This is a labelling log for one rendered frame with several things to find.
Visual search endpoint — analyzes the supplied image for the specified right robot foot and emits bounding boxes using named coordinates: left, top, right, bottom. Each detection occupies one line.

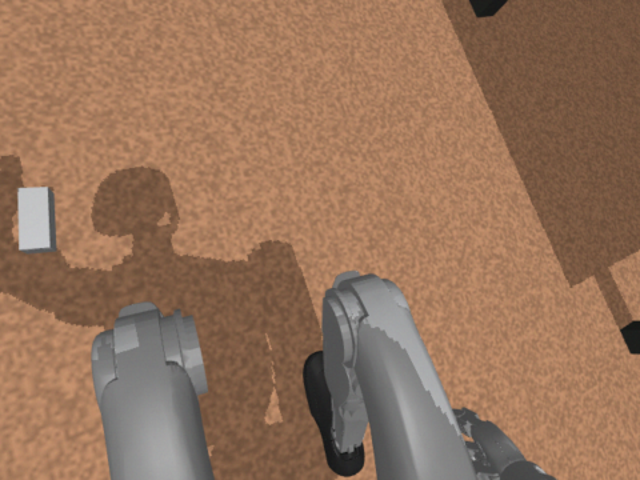
left=303, top=351, right=365, bottom=477

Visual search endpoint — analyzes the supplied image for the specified right robot hand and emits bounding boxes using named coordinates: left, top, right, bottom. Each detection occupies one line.
left=452, top=407, right=527, bottom=480

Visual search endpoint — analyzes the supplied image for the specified small box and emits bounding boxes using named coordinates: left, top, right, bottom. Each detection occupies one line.
left=18, top=187, right=57, bottom=254

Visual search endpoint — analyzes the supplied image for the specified right robot arm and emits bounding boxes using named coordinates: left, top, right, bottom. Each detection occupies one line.
left=500, top=460, right=557, bottom=480

